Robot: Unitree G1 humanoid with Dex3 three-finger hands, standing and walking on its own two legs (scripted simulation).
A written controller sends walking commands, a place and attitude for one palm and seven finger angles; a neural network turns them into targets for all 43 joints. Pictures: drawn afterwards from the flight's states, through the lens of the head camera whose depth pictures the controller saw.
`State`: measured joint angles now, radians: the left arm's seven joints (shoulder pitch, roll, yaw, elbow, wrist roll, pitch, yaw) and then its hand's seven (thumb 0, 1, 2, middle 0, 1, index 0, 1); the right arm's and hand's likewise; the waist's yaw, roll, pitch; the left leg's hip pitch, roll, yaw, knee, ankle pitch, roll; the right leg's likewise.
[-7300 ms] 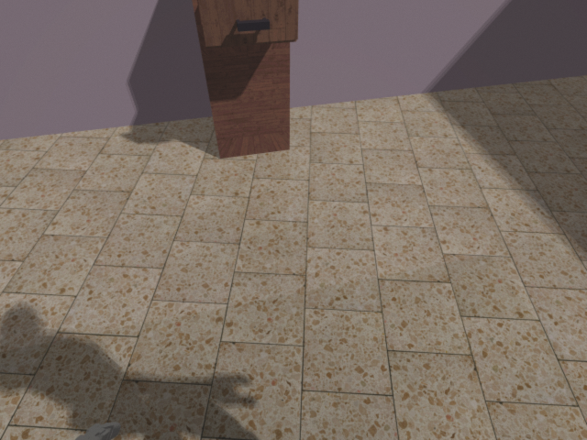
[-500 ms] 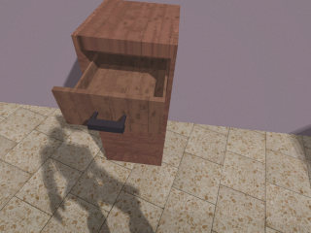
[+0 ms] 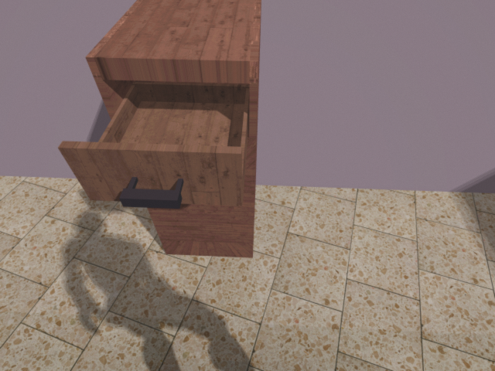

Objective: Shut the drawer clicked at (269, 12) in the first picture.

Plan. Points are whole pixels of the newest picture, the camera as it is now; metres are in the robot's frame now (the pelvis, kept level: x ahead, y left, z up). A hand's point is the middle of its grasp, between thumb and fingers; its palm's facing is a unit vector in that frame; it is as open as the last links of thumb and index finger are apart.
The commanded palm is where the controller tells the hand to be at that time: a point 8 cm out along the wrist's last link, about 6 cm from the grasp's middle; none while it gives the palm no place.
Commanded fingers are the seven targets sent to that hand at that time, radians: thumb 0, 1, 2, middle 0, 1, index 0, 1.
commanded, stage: look again from close up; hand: left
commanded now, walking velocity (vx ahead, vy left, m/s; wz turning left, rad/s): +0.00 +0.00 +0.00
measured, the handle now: (154, 190) +0.44 +0.21 +0.02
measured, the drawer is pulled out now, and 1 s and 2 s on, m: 0.25 0.25 0.25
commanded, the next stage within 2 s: shuffle to correct the standing spot in 0.34 s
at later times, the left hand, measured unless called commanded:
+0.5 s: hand out of the picture -0.03 +0.17 -0.17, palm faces +0.03 -0.98 -0.20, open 7.3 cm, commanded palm none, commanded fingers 0.00 0.90 0.90 -0.20 -0.30 -0.20 -0.30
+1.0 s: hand out of the picture -0.02 +0.17 -0.17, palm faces +0.13 -0.98 -0.18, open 7.4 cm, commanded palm none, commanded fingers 0.00 0.90 0.90 -0.20 -0.30 -0.20 -0.30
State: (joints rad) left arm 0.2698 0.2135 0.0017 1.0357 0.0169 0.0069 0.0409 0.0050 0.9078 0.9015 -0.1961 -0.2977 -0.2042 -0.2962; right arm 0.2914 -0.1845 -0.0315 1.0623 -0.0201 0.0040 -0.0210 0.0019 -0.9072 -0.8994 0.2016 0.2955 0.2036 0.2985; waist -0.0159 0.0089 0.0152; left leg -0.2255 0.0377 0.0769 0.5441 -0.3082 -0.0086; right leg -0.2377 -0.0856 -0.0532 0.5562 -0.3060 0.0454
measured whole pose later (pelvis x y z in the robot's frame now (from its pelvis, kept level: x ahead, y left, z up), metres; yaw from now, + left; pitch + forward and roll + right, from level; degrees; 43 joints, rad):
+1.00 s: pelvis +0.02 +0.02 +0.00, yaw +1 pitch -1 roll +0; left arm 0.40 0.11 0.04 1.08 0.03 -0.04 0.02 0.00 0.91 0.90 -0.20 -0.30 -0.20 -0.30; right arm 0.32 -0.15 -0.04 1.13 -0.02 0.00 -0.01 0.00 -0.91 -0.90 0.20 0.30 0.20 0.30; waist 0.02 0.02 0.03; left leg -0.32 0.02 0.08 0.77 -0.47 0.03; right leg -0.18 -0.07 -0.06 0.53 -0.33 0.03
